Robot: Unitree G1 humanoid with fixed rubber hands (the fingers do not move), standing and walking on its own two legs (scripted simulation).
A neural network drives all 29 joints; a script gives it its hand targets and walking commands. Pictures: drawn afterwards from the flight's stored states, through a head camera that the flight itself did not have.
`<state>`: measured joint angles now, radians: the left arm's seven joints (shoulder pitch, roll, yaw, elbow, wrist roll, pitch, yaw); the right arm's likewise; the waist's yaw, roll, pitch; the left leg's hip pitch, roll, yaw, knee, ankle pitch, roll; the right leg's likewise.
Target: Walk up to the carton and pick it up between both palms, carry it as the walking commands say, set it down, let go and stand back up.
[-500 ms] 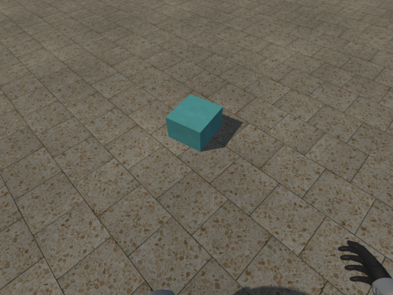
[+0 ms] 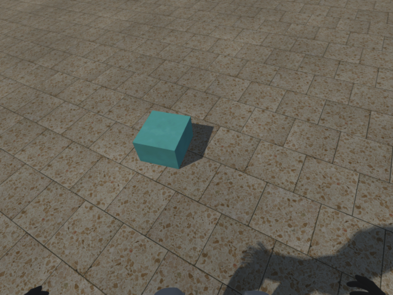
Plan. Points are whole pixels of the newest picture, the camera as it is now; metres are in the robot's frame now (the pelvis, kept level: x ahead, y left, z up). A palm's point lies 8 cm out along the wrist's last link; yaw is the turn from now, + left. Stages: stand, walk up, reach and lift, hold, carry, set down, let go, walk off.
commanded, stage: walk up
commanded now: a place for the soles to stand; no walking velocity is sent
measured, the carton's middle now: (165, 138) +1.11 +0.24 -0.66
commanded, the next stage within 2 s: none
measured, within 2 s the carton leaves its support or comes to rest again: neither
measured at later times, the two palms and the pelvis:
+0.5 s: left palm (11, 227) +0.30 +0.48 -0.07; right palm (305, 255) +0.20 -0.21 -0.07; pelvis +0.18 +0.15 +0.00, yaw -7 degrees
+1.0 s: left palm out of the picture +0.49 +0.62 -0.07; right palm (229, 200) +0.35 -0.07 -0.09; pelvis +0.34 +0.29 -0.02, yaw -12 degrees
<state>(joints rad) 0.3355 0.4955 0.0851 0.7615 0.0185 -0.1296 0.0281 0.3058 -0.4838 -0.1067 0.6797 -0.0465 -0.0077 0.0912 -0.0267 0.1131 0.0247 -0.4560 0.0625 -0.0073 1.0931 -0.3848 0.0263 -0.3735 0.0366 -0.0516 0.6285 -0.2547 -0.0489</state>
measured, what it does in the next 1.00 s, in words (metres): walks ahead: left foot, then right foot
